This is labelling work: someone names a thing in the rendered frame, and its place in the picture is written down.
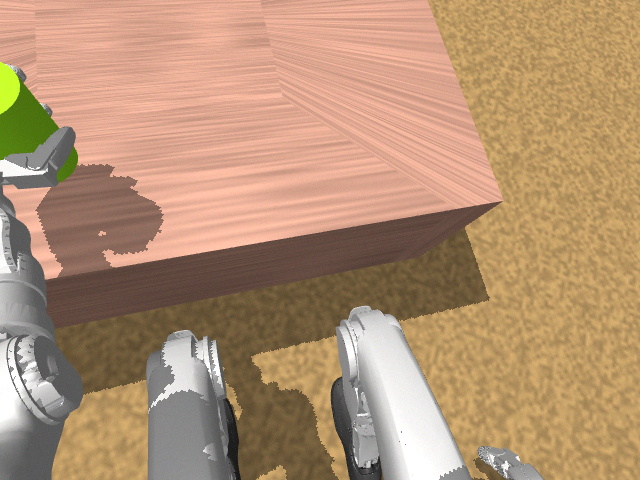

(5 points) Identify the left robot arm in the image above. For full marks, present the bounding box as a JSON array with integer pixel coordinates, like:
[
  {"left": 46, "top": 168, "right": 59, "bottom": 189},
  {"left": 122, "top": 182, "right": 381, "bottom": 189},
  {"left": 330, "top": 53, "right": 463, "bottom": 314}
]
[{"left": 0, "top": 193, "right": 83, "bottom": 480}]

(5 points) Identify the left robot foot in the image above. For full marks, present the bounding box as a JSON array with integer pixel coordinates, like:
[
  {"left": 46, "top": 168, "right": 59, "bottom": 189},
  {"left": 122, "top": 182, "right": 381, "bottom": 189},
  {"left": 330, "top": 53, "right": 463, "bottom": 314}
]
[{"left": 223, "top": 398, "right": 241, "bottom": 480}]

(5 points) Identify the right robot foot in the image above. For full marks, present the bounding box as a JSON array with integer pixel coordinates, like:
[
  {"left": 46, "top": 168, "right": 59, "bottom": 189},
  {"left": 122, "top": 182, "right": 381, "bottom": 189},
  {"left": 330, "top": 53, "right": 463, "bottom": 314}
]
[{"left": 331, "top": 376, "right": 382, "bottom": 480}]

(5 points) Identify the can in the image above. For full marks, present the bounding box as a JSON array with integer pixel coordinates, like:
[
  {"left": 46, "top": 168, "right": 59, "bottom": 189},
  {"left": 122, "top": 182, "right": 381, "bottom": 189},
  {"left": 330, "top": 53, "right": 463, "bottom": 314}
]
[{"left": 0, "top": 62, "right": 78, "bottom": 183}]

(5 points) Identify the right robot hand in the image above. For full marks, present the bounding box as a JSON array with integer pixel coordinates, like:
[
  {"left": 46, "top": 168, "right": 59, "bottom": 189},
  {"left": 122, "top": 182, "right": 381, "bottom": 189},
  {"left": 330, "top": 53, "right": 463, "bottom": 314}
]
[{"left": 477, "top": 446, "right": 544, "bottom": 480}]

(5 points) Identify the left robot hand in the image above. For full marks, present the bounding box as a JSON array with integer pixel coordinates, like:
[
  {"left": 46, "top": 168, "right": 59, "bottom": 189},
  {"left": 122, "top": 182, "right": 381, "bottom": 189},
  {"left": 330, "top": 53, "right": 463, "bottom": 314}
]
[{"left": 0, "top": 64, "right": 76, "bottom": 194}]

